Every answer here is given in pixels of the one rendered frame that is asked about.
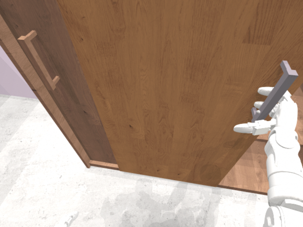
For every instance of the wardrobe door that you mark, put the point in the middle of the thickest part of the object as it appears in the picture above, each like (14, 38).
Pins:
(171, 78)
(56, 51)

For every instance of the robot right forearm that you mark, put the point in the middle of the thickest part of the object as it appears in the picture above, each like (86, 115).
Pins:
(284, 169)

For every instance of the right robot hand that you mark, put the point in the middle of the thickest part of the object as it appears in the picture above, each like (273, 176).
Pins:
(284, 114)

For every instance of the right robot upper arm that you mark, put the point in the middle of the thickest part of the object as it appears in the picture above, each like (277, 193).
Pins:
(278, 216)

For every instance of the handle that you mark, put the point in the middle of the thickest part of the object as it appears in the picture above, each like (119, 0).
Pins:
(36, 61)
(286, 80)

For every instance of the left robot hand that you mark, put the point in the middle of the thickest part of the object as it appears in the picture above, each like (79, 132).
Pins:
(67, 219)

